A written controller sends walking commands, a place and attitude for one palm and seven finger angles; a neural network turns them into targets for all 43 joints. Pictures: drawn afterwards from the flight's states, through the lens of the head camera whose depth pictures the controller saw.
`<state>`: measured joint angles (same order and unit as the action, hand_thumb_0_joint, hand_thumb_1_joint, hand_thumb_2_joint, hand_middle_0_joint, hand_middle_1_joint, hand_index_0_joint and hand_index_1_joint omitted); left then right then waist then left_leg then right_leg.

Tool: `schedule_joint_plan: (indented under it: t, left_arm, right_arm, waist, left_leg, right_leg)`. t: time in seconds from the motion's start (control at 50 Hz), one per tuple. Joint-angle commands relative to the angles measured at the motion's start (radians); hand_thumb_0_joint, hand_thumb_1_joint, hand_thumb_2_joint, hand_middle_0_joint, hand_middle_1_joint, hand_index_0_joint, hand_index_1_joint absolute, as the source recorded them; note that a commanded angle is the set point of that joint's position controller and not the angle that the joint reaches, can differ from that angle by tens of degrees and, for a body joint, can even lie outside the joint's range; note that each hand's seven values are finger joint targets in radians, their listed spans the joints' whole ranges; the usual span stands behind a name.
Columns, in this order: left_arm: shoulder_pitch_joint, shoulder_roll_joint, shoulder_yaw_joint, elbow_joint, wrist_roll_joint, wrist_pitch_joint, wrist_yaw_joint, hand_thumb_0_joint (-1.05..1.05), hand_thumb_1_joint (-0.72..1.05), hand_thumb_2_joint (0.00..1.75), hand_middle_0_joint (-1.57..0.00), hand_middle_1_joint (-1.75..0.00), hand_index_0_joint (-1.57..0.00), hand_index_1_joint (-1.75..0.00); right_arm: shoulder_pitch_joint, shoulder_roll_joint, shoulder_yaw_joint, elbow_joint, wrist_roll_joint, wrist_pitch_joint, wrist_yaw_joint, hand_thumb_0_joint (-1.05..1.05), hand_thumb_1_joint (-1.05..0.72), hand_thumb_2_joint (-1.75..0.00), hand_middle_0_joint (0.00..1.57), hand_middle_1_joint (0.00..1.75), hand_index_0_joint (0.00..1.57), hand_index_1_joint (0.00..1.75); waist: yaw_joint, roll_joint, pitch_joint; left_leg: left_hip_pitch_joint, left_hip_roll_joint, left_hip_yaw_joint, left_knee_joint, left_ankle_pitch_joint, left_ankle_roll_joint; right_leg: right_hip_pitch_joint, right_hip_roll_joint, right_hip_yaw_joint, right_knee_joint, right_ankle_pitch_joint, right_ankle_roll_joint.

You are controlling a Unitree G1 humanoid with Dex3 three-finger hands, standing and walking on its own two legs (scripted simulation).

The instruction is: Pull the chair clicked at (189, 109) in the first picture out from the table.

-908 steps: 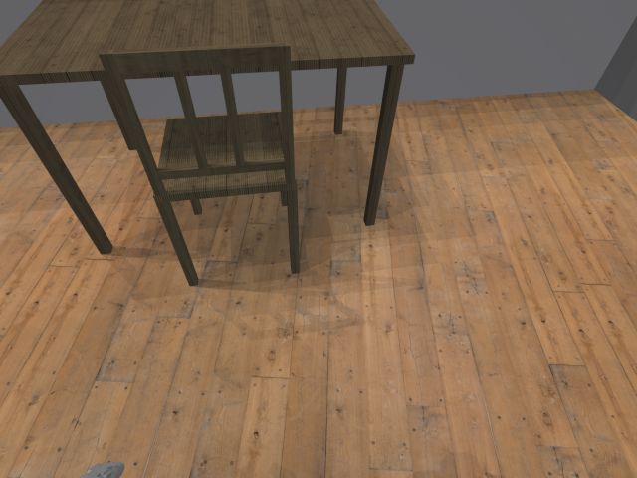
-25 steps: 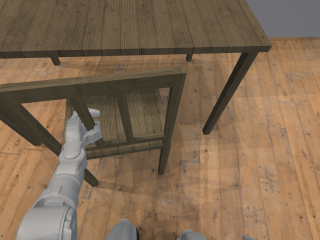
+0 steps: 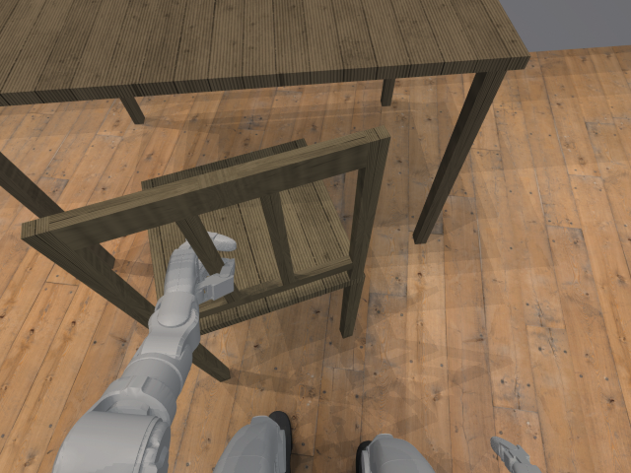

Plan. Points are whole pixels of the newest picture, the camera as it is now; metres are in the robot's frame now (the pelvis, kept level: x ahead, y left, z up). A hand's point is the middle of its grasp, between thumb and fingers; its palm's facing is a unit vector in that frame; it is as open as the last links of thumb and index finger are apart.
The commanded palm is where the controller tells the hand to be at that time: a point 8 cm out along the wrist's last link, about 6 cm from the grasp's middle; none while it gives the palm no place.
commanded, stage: step backward, pulling the chair out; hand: left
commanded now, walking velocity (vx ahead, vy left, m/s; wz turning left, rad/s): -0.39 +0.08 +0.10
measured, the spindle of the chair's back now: (213, 263) +0.40 +0.16 -0.06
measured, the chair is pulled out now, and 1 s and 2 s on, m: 0.16 0.23 0.35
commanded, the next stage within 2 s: none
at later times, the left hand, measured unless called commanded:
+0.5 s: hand (222, 297) +0.34 +0.14 -0.06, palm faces +0.06 -0.98 -0.21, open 5.5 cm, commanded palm +0.35 +0.19 -0.05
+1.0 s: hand (214, 331) +0.29 +0.14 -0.06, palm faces -0.02 -0.98 -0.22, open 5.4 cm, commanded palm +0.30 +0.19 -0.05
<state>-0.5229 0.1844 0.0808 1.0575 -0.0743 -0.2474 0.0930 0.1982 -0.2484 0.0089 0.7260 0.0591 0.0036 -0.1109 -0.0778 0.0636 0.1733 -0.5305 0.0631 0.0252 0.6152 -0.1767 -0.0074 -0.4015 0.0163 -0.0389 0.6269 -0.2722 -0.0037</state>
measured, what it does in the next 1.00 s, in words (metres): steps on the spot: left foot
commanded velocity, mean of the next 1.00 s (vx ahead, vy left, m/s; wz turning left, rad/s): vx -0.38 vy -0.01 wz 0.06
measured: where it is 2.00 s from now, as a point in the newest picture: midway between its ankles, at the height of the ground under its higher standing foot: outside the picture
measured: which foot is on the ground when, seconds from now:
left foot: down 0.00-0.38, up 0.40-0.48, down 0.50-1.00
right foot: down 0.00-1.00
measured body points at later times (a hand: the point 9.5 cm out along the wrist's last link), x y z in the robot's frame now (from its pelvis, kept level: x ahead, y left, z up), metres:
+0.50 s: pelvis -0.02 -0.01 +0.00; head +0.06 -0.02 +0.44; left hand +0.34 +0.19 -0.04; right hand +0.08 -0.27 -0.14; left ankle +0.04 +0.13 -0.72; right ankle +0.03 -0.12 -0.72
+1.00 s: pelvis -0.08 +0.01 +0.00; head +0.01 +0.01 +0.44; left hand +0.29 +0.19 -0.04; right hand +0.00 -0.26 -0.13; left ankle +0.03 +0.13 -0.72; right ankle +0.03 -0.12 -0.72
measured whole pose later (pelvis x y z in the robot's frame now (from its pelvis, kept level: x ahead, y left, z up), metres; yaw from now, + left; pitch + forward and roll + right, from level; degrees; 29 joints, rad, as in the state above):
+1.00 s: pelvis -0.08 +0.01 +0.00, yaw +1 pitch +0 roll -1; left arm -0.54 0.21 -0.01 1.01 -0.03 -0.21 0.11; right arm 0.21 -0.27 0.01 0.74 0.06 -0.02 -0.13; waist -0.07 0.00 0.20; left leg -0.49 0.02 -0.01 0.63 -0.14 0.00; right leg -0.49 -0.03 -0.05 0.65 -0.25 0.00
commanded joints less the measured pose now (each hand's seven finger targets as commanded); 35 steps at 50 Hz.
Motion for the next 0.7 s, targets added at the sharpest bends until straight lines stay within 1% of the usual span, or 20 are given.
schedule_joint_plan:
  t: [0.0, 0.04, 0.08, 0.14, 0.16, 0.2, 0.24, 0.3, 0.32, 0.34, 0.36, 0.38, 0.4, 0.44, 0.48, 0.5, 0.54, 0.58, 0.64, 0.68]
  left_arm:
    - [-0.386, 0.265, -0.008, -0.198, 0.051, -0.061, 0.029, 0.0, 0.9, 0.9, -0.5, -1.45, -0.5, -1.45]
    - [-0.386, 0.252, -0.018, -0.183, 0.046, -0.063, 0.027, 0.0, 0.9, 0.9, -0.5, -1.45, -0.5, -1.45]
    - [-0.408, 0.229, -0.034, -0.191, 0.04, -0.075, 0.022, 0.0, 0.9, 0.9, -0.5, -1.45, -0.5, -1.45]
    - [-0.384, 0.2, -0.042, -0.21, 0.039, -0.08, 0.024, 0.0, 0.9, 0.9, -0.5, -1.45, -0.5, -1.45]
    - [-0.392, 0.193, -0.046, -0.221, 0.038, -0.077, 0.022, 0.0, 0.9, 0.9, -0.5, -1.45, -0.5, -1.45]
    - [-0.395, 0.196, -0.042, -0.231, 0.044, -0.077, 0.023, 0.0, 0.9, 0.9, -0.5, -1.45, -0.5, -1.45]
    - [-0.389, 0.213, -0.032, -0.221, 0.049, -0.07, 0.021, 0.0, 0.9, 0.9, -0.5, -1.45, -0.5, -1.45]
    - [-0.403, 0.238, -0.025, -0.216, 0.052, -0.065, 0.022, 0.0, 0.9, 0.9, -0.5, -1.45, -0.5, -1.45]
    - [-0.389, 0.287, 0.006, -0.205, 0.054, -0.067, 0.028, 0.0, 0.9, 0.9, -0.5, -1.45, -0.5, -1.45]
    - [-0.391, 0.287, -0.008, -0.204, 0.055, -0.069, 0.03, 0.0, 0.9, 0.9, -0.5, -1.45, -0.5, -1.45]
    - [-0.37, 0.278, -0.014, -0.195, 0.055, -0.064, 0.035, 0.0, 0.9, 0.9, -0.5, -1.45, -0.5, -1.45]
    - [-0.363, 0.258, -0.027, -0.2, 0.057, -0.059, 0.037, 0.0, 0.9, 0.9, -0.5, -1.45, -0.5, -1.45]
    - [-0.361, 0.262, -0.018, -0.206, 0.059, -0.052, 0.037, 0.0, 0.9, 0.9, -0.5, -1.45, -0.5, -1.45]
    - [-0.355, 0.29, 0.009, -0.215, 0.057, -0.035, 0.038, 0.0, 0.9, 0.9, -0.5, -1.45, -0.5, -1.45]
    - [-0.372, 0.261, -0.003, -0.222, 0.051, -0.033, 0.031, 0.0, 0.9, 0.9, -0.5, -1.45, -0.5, -1.45]
    - [-0.392, 0.248, -0.01, -0.21, 0.049, -0.035, 0.024, 0.0, 0.9, 0.9, -0.5, -1.45, -0.5, -1.45]
    - [-0.415, 0.207, -0.037, -0.256, 0.053, -0.042, 0.015, 0.0, 0.9, 0.9, -0.5, -1.45, -0.5, -1.45]
    - [-0.427, 0.2, -0.038, -0.25, 0.059, -0.043, 0.013, 0.0, 0.9, 0.9, -0.5, -1.45, -0.5, -1.45]
    - [-0.394, 0.223, -0.025, -0.236, 0.059, -0.034, 0.009, 0.0, 0.9, 0.9, -0.5, -1.45, -0.5, -1.45]
    - [-0.389, 0.232, -0.025, -0.244, 0.056, -0.034, 0.01, 0.0, 0.9, 0.9, -0.5, -1.45, -0.5, -1.45]
  right_arm:
    - [0.026, -0.143, -0.047, -0.062, -0.006, -0.064, -0.027, 0.0, -0.9, -0.9, 0.2, 0.3, 0.2, 0.3]
    - [0.026, -0.154, -0.048, -0.058, -0.002, -0.067, -0.03, 0.0, -0.9, -0.9, 0.2, 0.3, 0.2, 0.3]
    - [0.019, -0.159, -0.046, -0.065, -0.001, -0.074, -0.027, 0.0, -0.9, -0.9, 0.2, 0.3, 0.2, 0.3]
    - [0.004, -0.162, -0.041, -0.067, -0.01, -0.084, -0.033, 0.0, -0.9, -0.9, 0.2, 0.3, 0.2, 0.3]
    - [-0.003, -0.156, -0.037, -0.067, -0.016, -0.087, -0.033, 0.0, -0.9, -0.9, 0.2, 0.3, 0.2, 0.3]
    - [0.008, -0.15, -0.036, -0.057, -0.019, -0.098, -0.033, 0.0, -0.9, -0.9, 0.2, 0.3, 0.2, 0.3]
    - [0.019, -0.148, -0.038, -0.05, -0.019, -0.105, -0.033, 0.0, -0.9, -0.9, 0.2, 0.3, 0.2, 0.3]
    - [0.006, -0.144, -0.04, -0.066, -0.017, -0.109, -0.028, 0.0, -0.9, -0.9, 0.2, 0.3, 0.2, 0.3]
    - [0.015, -0.149, -0.046, -0.068, -0.016, -0.11, -0.031, 0.0, -0.9, -0.9, 0.2, 0.3, 0.2, 0.3]
    - [0.027, -0.137, -0.043, -0.062, -0.012, -0.11, -0.029, 0.0, -0.9, -0.9, 0.2, 0.3, 0.2, 0.3]
    - [0.024, -0.131, -0.043, -0.047, -0.007, -0.11, -0.028, 0.0, -0.9, -0.9, 0.2, 0.3, 0.2, 0.3]
    - [0.012, -0.125, -0.035, -0.038, -0.014, -0.109, -0.026, 0.0, -0.9, -0.9, 0.2, 0.3, 0.2, 0.3]
    - [0.004, -0.121, -0.029, -0.033, -0.019, -0.11, -0.025, 0.0, -0.9, -0.9, 0.2, 0.3, 0.2, 0.3]
    - [0.012, -0.139, -0.028, -0.017, -0.016, -0.107, -0.035, 0.0, -0.9, -0.9, 0.2, 0.3, 0.2, 0.3]
    - [0.028, -0.165, -0.038, -0.019, -0.01, -0.098, -0.037, 0.0, -0.9, -0.9, 0.2, 0.3, 0.2, 0.3]
    - [0.044, -0.166, -0.044, -0.021, -0.006, -0.086, -0.026, 0.0, -0.9, -0.9, 0.2, 0.3, 0.2, 0.3]
    - [0.03, -0.151, -0.038, -0.026, -0.013, -0.069, -0.029, 0.0, -0.9, -0.9, 0.2, 0.3, 0.2, 0.3]
    - [0.037, -0.143, -0.045, -0.027, -0.014, -0.058, -0.025, 0.0, -0.9, -0.9, 0.2, 0.3, 0.2, 0.3]
    - [0.036, -0.144, -0.053, -0.05, -0.01, -0.048, -0.022, 0.0, -0.9, -0.9, 0.2, 0.3, 0.2, 0.3]
    - [0.024, -0.143, -0.055, -0.072, -0.007, -0.046, -0.022, 0.0, -0.9, -0.9, 0.2, 0.3, 0.2, 0.3]
  waist:
    - [0.015, -0.092, -0.461]
    - [0.018, -0.071, -0.453]
    - [0.019, -0.048, -0.422]
    - [0.038, 0.143, -0.431]
    - [0.045, 0.165, -0.44]
    - [0.044, 0.153, -0.475]
    - [0.04, 0.121, -0.485]
    - [0.036, 0.062, -0.424]
    - [0.032, -0.018, -0.404]
    - [0.021, -0.126, -0.399]
    - [0.031, -0.18, -0.425]
    - [0.042, -0.151, -0.449]
    - [0.044, -0.13, -0.465]
    - [0.041, -0.13, -0.485]
    - [0.045, -0.102, -0.515]
    - [0.039, -0.11, -0.503]
    - [0.046, 0.053, -0.587]
    - [0.041, 0.076, -0.635]
    - [0.039, 0.068, -0.612]
    - [0.036, 0.054, -0.58]
  left_leg:
    - [0.323, 0.021, -0.064, -0.011, 0.0, 0.004]
    - [0.332, 0.049, -0.108, -0.061, 0.014, 0.021]
    - [0.327, 0.084, -0.163, -0.127, -0.095, 0.048]
    - [0.291, 0.168, -0.302, -0.264, -0.244, 0.09]
    - [0.296, 0.193, -0.337, -0.281, -0.246, 0.101]
    - [0.362, 0.194, -0.309, -0.228, -0.108, 0.107]
    - [0.341, 0.175, -0.258, -0.181, -0.019, 0.094]
    - [0.191, 0.119, -0.194, -0.136, -0.199, 0.062]
    - [0.181, 0.073, -0.163, -0.065, -0.246, 0.041]
    - [0.194, 0.011, -0.106, 0.053, -0.255, 0.004]
    - [0.234, -0.031, -0.063, 0.186, -0.192, -0.027]
    - [0.211, -0.042, -0.078, 0.236, -0.168, -0.036]
    - [0.178, -0.041, -0.098, 0.205, -0.167, -0.035]
    - [0.195, -0.015, -0.115, 0.034, -0.032, -0.03]
    - [0.272, 0.078, -0.166, -0.09, 0.367, 0.008]
    - [0.296, 0.108, -0.178, -0.095, 0.407, 0.026]
    - [0.38, 0.145, -0.223, -0.067, 0.613, 0.05]
    - [0.387, 0.153, -0.217, -0.043, 0.616, 0.045]
    - [0.279, 0.135, -0.206, -0.053, 0.439, 0.029]
    - [0.202, 0.108, -0.192, -0.058, 0.256, 0.019]
  right_leg:
    - [0.039, -0.203, 0.144, -0.208, 0.11, -0.01]
    - [0.039, -0.161, 0.113, -0.169, 0.067, 0.002]
    - [-0.003, -0.109, 0.088, -0.138, -0.117, 0.01]
    - [-0.002, -0.049, 0.053, 0.032, -0.175, -0.007]
    - [0.001, -0.042, 0.052, 0.068, -0.172, -0.013]
    - [0.016, -0.047, 0.058, 0.034, -0.122, -0.017]
    - [0.063, -0.054, 0.066, -0.014, -0.061, -0.016]
    - [0.095, -0.1, 0.122, -0.095, -0.159, -0.032]
    - [0.068, -0.147, 0.194, -0.176, -0.204, -0.051]
    - [0.029, -0.24, 0.298, -0.263, -0.225, -0.086]
    - [0.01, -0.339, 0.35, -0.309, -0.157, -0.122]
    - [0.07, -0.373, 0.334, -0.283, 0.059, -0.146]
    - [0.15, -0.369, 0.288, -0.223, 0.296, -0.142]
    - [0.248, -0.325, 0.203, -0.116, 0.553, -0.089]
    - [0.253, -0.214, 0.114, -0.038, 0.579, -0.009]
    - [0.237, -0.181, 0.109, -0.042, 0.503, 0.006]
    - [0.209, -0.15, 0.09, 0.013, 0.486, 0.013]
    - [0.221, -0.143, 0.092, 0.009, 0.418, 0.001]
    - [0.267, -0.156, 0.108, -0.01, 0.429, -0.018]
    - [0.267, -0.176, 0.127, -0.028, 0.352, -0.034]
